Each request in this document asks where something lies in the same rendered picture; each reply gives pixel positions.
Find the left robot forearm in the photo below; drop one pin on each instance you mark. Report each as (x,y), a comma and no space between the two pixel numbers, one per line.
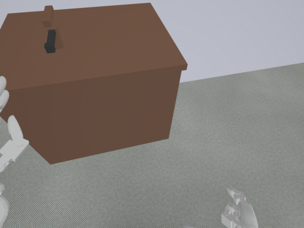
(4,206)

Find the tap lever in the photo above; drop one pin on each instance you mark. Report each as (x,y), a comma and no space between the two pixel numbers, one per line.
(50,44)

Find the robot left hand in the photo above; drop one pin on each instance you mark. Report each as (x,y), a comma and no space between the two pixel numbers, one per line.
(13,148)

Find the counter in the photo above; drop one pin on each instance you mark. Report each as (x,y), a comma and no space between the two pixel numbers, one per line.
(111,84)

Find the robot right hand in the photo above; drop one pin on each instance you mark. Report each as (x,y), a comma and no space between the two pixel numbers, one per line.
(242,216)

